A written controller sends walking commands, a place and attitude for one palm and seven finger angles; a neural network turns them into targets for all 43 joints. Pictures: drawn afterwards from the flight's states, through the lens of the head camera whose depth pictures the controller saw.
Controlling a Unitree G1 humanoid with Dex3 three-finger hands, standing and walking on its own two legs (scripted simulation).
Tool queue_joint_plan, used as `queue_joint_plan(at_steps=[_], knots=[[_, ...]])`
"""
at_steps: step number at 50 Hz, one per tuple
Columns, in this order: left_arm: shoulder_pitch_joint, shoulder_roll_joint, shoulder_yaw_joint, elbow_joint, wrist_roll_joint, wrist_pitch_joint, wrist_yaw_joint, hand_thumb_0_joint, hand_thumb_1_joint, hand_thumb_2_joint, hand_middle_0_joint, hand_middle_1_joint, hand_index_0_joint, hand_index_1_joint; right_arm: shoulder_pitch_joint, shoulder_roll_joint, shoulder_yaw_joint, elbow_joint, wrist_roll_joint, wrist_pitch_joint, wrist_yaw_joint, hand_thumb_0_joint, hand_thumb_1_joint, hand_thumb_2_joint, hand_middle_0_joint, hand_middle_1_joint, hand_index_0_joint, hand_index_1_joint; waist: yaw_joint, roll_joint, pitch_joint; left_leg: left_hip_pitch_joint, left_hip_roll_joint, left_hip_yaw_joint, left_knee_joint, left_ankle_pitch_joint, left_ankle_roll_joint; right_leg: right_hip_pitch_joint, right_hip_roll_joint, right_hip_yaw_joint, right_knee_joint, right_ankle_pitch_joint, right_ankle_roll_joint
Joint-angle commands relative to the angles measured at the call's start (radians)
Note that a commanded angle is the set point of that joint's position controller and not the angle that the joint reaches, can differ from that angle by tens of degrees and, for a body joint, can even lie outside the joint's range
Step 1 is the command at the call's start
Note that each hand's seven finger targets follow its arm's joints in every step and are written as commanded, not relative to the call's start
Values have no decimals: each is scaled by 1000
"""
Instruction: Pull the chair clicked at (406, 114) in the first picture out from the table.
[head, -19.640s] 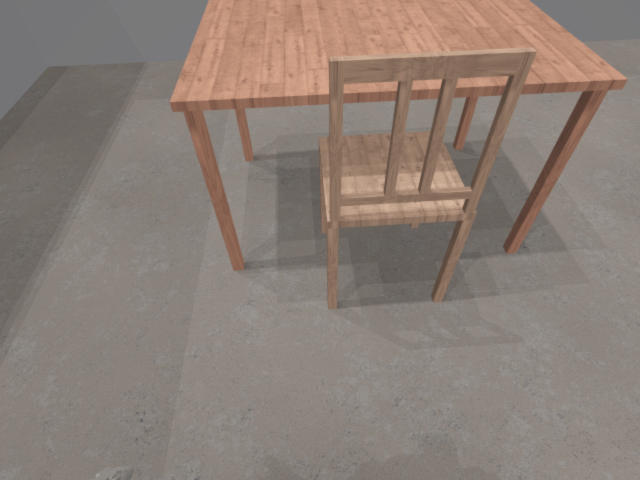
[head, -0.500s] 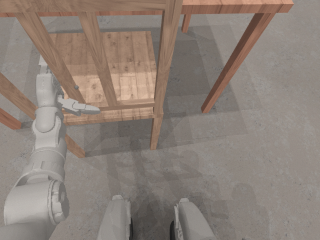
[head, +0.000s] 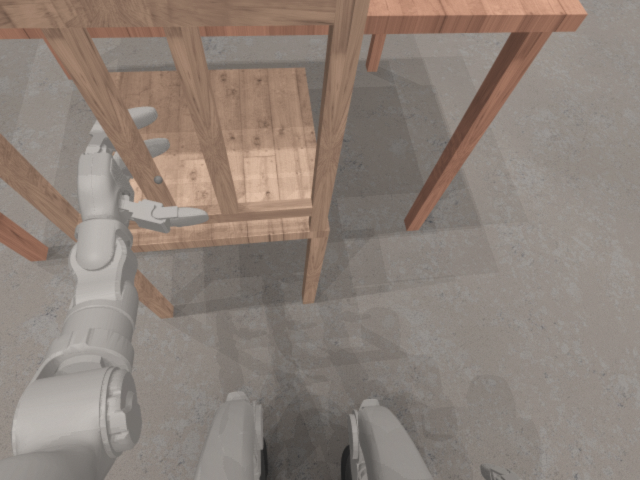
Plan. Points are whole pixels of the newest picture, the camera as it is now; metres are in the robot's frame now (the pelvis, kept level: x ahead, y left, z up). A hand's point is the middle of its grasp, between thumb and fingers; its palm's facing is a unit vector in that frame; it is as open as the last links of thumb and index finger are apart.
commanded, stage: hook a spindle and tug to test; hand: left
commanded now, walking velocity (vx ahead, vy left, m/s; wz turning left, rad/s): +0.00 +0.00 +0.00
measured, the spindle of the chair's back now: (130, 146) +0.50 +0.21 +0.06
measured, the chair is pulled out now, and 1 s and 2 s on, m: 0.00 0.02 0.14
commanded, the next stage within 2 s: step backward, pulling the chair out in 1.02 s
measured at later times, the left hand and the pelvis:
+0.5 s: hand (157, 177) +0.47 +0.19 +0.03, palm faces +0.12 -0.99 -0.01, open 5.4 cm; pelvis +0.00 +0.00 +0.00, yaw +0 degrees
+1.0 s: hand (165, 194) +0.45 +0.17 +0.03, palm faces +0.11 -0.99 -0.01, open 5.5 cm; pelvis +0.02 +0.00 +0.01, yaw +0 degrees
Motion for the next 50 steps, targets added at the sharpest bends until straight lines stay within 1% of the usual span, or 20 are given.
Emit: queue_joint_plan(at_steps=[1,3,6,8,9,12,14,15,16,21,25,26,31,36,38,43,45,47,48,50], knots=[[-384,168,-7,-196,8,-66,-11,0,60,540,-500,-1450,-500,-1450,137,-177,-69,-53,-1,-16,-17,0,-900,-900,200,300,200,300,-35,78,-480,512,-24,-39,-123,350,13,77,34,-8,-173,320,-41],[-415,143,-36,-191,9,-66,-13,0,172,588,-500,-1450,-500,-1450,141,-176,-68,-51,0,-17,-17,0,-900,-900,200,300,200,300,-47,92,-462,520,-22,-48,-130,327,12,49,35,-11,-175,288,-44],[-402,160,-18,-203,10,-66,-9,0,340,660,-500,-1450,-500,-1450,144,-178,-71,-51,-2,-16,-15,0,-900,-900,200,300,200,300,-30,99,-503,537,-24,-47,-129,343,12,66,35,-11,-176,298,-45],[-425,135,-43,-203,8,-65,-12,0,452,708,-500,-1450,-500,-1450,150,-176,-71,-47,-3,-15,-16,0,-900,-900,200,300,200,300,-49,83,-493,533,-24,-48,-127,345,16,63,36,-10,-177,305,-43],[-412,152,-29,-205,12,-67,-13,0,508,732,-500,-1450,-500,-1450,147,-177,-71,-46,-1,-14,-16,0,-900,-900,200,300,200,300,-34,99,-502,537,-23,-47,-127,348,12,61,35,-11,-174,302,-44],[-404,164,-22,-204,12,-65,-13,0,676,804,-500,-1450,-500,-1450,148,-177,-71,-47,-1,-12,-15,0,-900,-900,200,300,200,300,-31,97,-494,529,-25,-44,-130,342,13,72,36,-10,-180,301,-45],[-423,131,-47,-182,14,-63,-13,0,788,852,-500,-1450,-500,-1450,150,-175,-70,-41,-1,-14,-16,0,-900,-900,200,300,200,300,-48,84,-473,529,-23,-51,-132,321,14,44,36,-14,-182,279,-43],[-431,165,-24,-174,13,-63,-11,0,844,876,-500,-1450,-500,-1450,154,-181,-70,-35,-2,-13,-17,0,-900,-900,200,300,200,300,-44,84,-464,516,-23,-50,-129,319,15,50,36,-11,-181,282,-44],[-428,149,-38,-179,15,-63,-13,0,900,900,-500,-1450,-500,-1450,153,-177,-69,-41,-1,-12,-16,0,-900,-900,200,300,200,300,-47,86,-466,516,-25,-47,-131,314,16,51,37,-10,-185,279,-43],[-383,142,-31,-216,5,-68,-15,0,900,900,-500,-1450,-500,-1450,151,-174,-73,-50,-3,-11,-12,0,-900,-900,200,300,200,300,-27,105,-514,560,-24,-48,-134,374,12,74,37,-15,-178,319,-47],[-302,100,-64,-257,1,-61,-16,0,900,900,-500,-1450,-500,-1450,139,-168,-73,-65,1,-9,-4,0,-900,-900,200,300,200,300,-15,112,-512,584,-23,-45,-147,400,8,88,40,-18,-183,338,-49],[-287,113,-51,-253,-1,-57,-13,0,900,900,-500,-1450,-500,-1450,138,-169,-75,-65,4,-8,-5,0,-900,-900,200,300,200,300,-17,81,-495,559,-23,-40,-146,381,11,101,40,-14,-190,340,-46],[-256,122,-45,-264,6,-56,-5,0,900,900,-500,-1450,-500,-1450,136,-168,-75,-66,4,-8,-6,0,-900,-900,200,300,200,300,-14,76,-465,540,-24,-34,-149,388,11,111,38,-12,-186,358,-45],[-167,58,-88,-351,-6,-50,-6,0,900,900,-500,-1450,-500,-1450,128,-157,-79,-84,6,-13,1,0,-900,-900,200,300,200,300,0,108,-504,599,-21,-30,-155,472,5,132,38,-16,-183,417,-46],[-106,60,-82,-380,-20,-45,-6,0,900,900,-500,-1450,-500,-1450,128,-160,-81,-93,9,-17,1,0,-900,-900,200,300,200,300,7,68,-508,602,-20,-34,-162,499,6,161,41,-17,-182,444,-47],[-42,32,-107,-453,-22,-41,5,0,900,900,-500,-1450,-500,-1450,115,-153,-83,-102,14,-27,3,0,-900,-900,200,300,200,300,11,80,-490,602,-21,-24,-167,515,6,179,38,-14,-186,473,-44],[-6,57,-80,-447,-20,-38,11,0,900,900,-500,-1450,-500,-1450,113,-155,-84,-101,15,-29,1,0,-900,-900,200,300,200,300,20,60,-472,582,-21,-23,-167,518,3,189,37,-13,-184,486,-43],[-9,29,-102,-456,-22,-39,13,0,900,900,-500,-1450,-500,-1450,109,-149,-83,-101,14,-33,1,0,-900,-900,200,300,200,300,8,32,-457,564,-24,-17,-165,503,8,202,35,-12,-190,494,-38],[-4,32,-100,-485,-26,-44,12,0,900,900,-500,-1450,-500,-1450,108,-150,-83,-105,14,-37,0,0,-900,-900,200,300,200,300,18,54,-471,568,-27,-12,-163,513,9,214,35,-6,-187,506,-40],[12,72,-63,-460,-24,-40,12,0,900,900,-500,-1450,-500,-1450,105,-153,-81,-101,14,-38,-4,0,-900,-900,200,300,200,300,23,33,-467,547,-28,-11,-161,506,7,229,34,-2,-184,518,-39]])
